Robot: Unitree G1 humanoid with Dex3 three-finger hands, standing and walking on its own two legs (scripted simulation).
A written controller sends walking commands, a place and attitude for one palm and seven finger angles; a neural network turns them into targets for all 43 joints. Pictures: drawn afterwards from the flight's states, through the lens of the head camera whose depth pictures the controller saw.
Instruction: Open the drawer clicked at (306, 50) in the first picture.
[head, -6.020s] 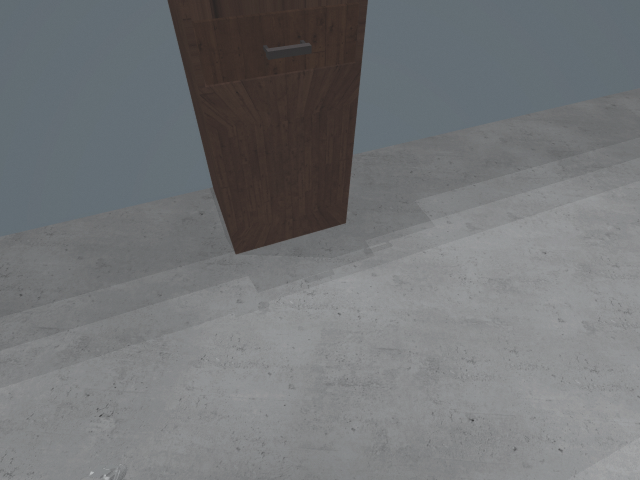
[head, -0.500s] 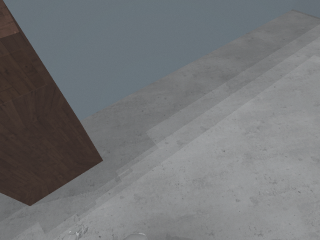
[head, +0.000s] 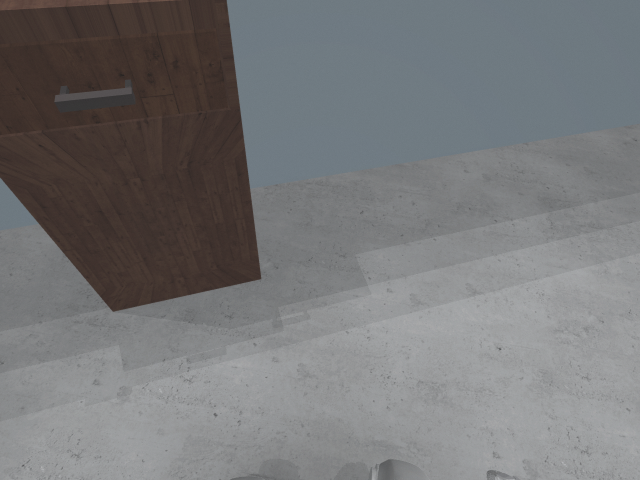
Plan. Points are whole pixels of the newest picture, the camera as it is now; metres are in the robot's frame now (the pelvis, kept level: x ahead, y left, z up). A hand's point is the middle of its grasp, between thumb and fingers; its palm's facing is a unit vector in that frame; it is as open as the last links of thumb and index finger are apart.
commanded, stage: turn to face it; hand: left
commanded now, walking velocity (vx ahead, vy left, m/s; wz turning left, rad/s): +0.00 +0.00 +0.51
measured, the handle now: (96, 93) +0.69 +0.46 +0.04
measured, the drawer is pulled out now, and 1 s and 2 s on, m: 0.00 0.00 0.00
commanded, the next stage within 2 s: take the last steps up to it in 0.44 s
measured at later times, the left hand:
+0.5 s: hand out of the picture +0.01 +0.16 -0.14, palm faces +0.26 -0.93 -0.26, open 7.4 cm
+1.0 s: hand out of the picture +0.01 +0.18 -0.16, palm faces +0.32 -0.93 -0.19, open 7.4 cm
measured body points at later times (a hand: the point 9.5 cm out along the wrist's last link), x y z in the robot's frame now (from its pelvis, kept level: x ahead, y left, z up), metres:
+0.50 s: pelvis -0.01 -0.05 +0.01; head +0.01 -0.07 +0.46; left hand +0.00 +0.20 -0.12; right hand +0.12 -0.28 -0.15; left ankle -0.06 +0.10 -0.66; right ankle +0.02 -0.15 -0.73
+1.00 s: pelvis +0.03 -0.01 +0.01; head +0.05 -0.01 +0.46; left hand -0.01 +0.23 -0.14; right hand +0.06 -0.23 -0.15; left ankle -0.07 +0.09 -0.73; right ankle +0.12 -0.11 -0.70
